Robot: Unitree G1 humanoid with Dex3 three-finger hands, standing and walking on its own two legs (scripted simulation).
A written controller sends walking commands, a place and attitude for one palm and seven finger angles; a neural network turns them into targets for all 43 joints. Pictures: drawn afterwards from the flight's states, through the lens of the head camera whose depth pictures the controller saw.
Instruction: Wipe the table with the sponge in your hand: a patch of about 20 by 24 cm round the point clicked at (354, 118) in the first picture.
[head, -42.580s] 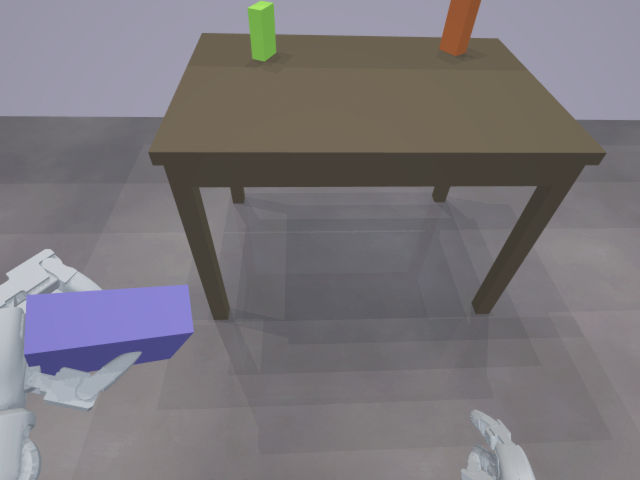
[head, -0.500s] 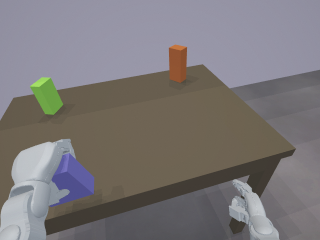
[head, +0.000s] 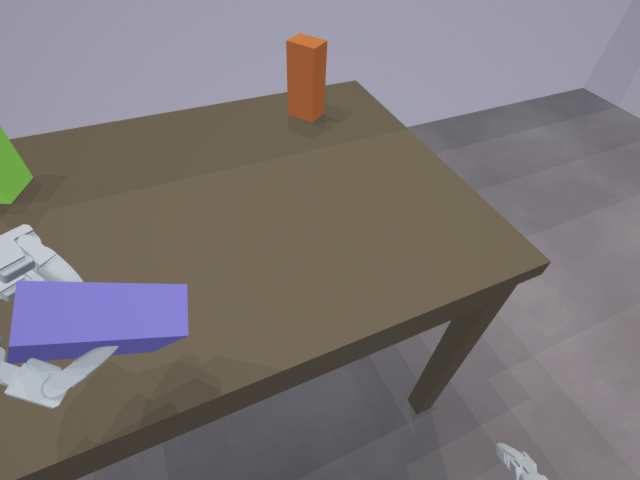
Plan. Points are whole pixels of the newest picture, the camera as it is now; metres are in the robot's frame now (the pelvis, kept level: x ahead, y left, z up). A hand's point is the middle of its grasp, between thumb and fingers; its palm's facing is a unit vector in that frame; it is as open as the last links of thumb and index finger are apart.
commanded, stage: step back with the hand held close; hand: left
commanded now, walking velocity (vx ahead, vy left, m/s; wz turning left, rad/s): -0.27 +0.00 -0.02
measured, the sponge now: (123, 322) +0.23 +0.20 +0.16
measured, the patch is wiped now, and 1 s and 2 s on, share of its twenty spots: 1.00 1.00 1.00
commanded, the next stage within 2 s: stop stepping back and stand still in 1.20 s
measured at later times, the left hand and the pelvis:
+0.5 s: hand (2, 386) +0.15 +0.26 +0.18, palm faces +0.45 -0.82 -0.35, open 8.9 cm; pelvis -0.05 +0.00 -0.01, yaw +2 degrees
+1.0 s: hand out of the picture +0.10 +0.24 +0.19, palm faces +0.32 -0.88 -0.34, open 8.9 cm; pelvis -0.12 +0.01 +0.00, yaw +0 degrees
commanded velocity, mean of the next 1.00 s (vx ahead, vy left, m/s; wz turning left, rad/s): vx -0.35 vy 0.00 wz -0.03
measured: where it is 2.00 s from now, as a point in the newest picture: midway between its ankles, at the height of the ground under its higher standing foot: outside the picture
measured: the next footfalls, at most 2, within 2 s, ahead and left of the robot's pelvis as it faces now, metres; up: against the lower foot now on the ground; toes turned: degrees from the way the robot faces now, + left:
right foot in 0.76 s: -0.08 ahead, -0.13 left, +0.00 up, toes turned +3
left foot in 1.02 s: -0.10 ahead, +0.12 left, +0.00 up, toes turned +1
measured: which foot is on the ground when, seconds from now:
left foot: down 0.00-0.80, up 0.82-1.00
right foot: down 0.00-0.58, up 0.60-0.74, down 0.76-1.00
